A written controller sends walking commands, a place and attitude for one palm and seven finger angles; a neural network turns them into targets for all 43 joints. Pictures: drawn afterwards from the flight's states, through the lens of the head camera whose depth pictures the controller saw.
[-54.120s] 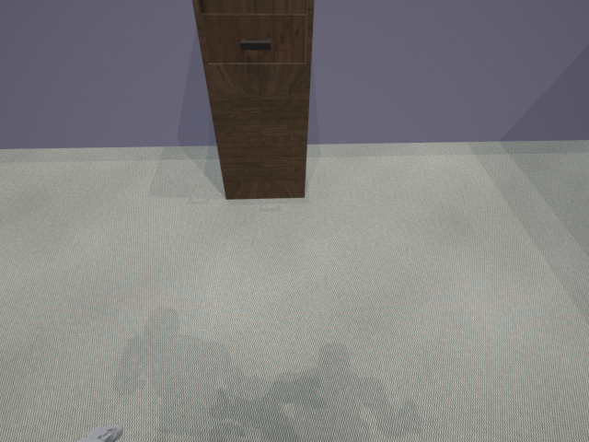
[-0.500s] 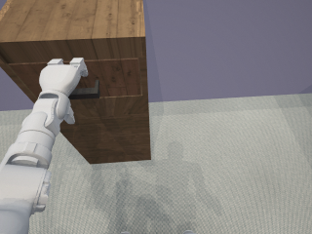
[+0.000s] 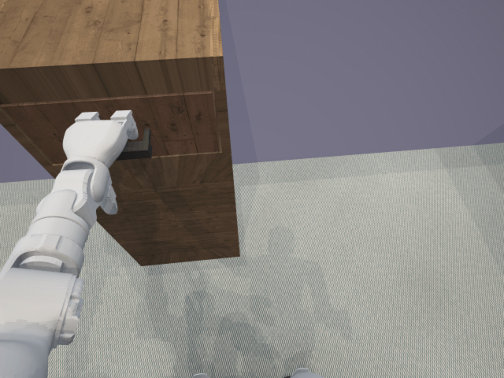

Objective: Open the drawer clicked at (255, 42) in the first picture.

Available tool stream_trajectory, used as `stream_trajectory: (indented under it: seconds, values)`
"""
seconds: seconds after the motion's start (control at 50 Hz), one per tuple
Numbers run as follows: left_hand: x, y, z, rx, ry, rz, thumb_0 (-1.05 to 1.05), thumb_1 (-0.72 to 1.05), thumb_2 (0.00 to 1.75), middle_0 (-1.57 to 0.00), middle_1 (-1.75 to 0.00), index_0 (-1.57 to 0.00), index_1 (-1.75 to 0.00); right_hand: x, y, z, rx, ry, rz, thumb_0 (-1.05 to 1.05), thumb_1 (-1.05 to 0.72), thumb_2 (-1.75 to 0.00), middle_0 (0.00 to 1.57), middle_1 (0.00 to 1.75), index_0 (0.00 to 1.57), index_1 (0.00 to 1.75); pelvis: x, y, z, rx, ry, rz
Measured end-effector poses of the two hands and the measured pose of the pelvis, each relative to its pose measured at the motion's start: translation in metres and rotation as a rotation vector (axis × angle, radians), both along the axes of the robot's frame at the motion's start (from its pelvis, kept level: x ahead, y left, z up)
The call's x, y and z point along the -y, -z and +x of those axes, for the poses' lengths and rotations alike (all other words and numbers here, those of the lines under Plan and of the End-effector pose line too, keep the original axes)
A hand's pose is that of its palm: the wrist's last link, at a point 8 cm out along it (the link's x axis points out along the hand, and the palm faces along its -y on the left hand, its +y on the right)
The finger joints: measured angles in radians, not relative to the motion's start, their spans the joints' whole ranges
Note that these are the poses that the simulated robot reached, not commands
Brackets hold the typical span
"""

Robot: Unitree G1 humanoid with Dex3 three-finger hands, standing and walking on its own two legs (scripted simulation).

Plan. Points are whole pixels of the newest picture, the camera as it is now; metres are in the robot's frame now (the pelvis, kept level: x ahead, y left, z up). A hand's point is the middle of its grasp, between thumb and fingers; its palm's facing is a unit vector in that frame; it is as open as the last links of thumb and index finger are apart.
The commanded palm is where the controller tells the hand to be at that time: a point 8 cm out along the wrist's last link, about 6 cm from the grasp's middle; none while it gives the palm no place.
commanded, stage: lower the fingers behind the handle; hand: left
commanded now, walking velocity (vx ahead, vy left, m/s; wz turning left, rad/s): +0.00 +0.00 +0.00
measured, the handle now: (123, 143) +0.52 +0.23 +0.02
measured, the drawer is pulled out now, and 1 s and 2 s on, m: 0.00 0.00 0.00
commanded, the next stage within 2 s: lift the fingers back up to retry in 1.14 s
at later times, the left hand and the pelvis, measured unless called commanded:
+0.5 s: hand (106, 161) +0.47 +0.24 +0.03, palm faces -0.05 +0.00 -1.00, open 13.8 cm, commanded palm +0.45 +0.24 +0.06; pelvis +0.00 +0.01 -0.01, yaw -1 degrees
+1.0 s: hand (107, 164) +0.47 +0.24 +0.02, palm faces -0.04 +0.02 -1.00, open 13.8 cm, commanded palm +0.45 +0.24 +0.05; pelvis -0.02 +0.01 -0.02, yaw -1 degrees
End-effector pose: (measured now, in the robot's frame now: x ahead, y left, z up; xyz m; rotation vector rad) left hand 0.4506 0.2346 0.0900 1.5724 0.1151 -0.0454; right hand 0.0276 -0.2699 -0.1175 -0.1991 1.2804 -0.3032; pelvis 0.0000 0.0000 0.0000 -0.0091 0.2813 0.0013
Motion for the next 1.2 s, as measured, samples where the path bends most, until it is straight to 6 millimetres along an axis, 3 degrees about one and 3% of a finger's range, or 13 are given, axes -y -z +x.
stream_trajectory:
  seconds: [0.18, 0.52, 0.84, 1.2]
  values:
    - [-0.005, 0.0, 0.004, 0.105, -0.016, -0.015, 0.0, -0.49, 0.3, -0.34, -1.23, -0.34, -1.23, 0.005, 0.004, -0.018, -0.077, 0.013, -0.009, 0.0, -0.9, -0.9, 0.2, 0.3, 0.2, 0.3, -0.002, 0.005, 0.003, -0.034, -0.003, -0.007]
    - [-0.009, 0.006, 0.003, 0.053, -0.029, 0.005, 0.0, -0.49, 0.3, -0.28, -1.26, -0.32, -1.21, -0.006, 0.005, -0.017, -0.037, 0.021, 0.0, 0.0, -0.9, -0.9, 0.2, 0.3, 0.2, 0.3, -0.007, 0.008, -0.003, -0.032, 0.009, -0.007]
    - [-0.006, 0.011, 0.002, 0.09, -0.04, 0.028, 0.0, -0.49, 0.3, -0.24, -1.31, -0.32, -1.21, -0.009, 0.014, -0.032, -0.06, 0.012, 0.002, 0.0, -0.9, -0.9, 0.2, 0.3, 0.2, 0.3, -0.01, 0.017, -0.015, -0.057, 0.004, -0.01]
    - [-0.007, 0.013, -0.003, 0.08, -0.033, 0.026, 0.0, -0.49, 0.3, -0.2, -1.27, -0.32, -1.21, -0.011, 0.016, -0.045, -0.072, 0.021, 0.001, 0.0, -0.9, -0.9, 0.2, 0.3, 0.2, 0.3, -0.011, 0.019, -0.02, -0.056, 0.006, -0.011]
